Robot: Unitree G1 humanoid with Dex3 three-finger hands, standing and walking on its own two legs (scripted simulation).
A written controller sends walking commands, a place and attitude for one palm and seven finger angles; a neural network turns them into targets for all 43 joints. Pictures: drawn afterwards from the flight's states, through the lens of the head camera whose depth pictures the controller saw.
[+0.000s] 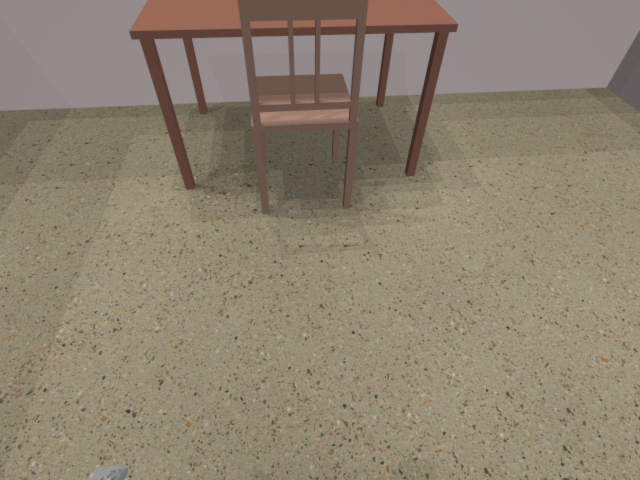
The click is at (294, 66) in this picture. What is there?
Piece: chair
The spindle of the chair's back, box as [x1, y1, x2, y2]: [288, 21, 295, 103]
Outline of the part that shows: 288,21 291,103 295,103 292,21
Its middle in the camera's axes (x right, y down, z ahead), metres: -0.10 -0.59 +1.31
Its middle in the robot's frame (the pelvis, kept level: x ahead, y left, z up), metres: +1.37 +0.16 -0.09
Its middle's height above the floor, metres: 0.68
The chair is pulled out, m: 0.00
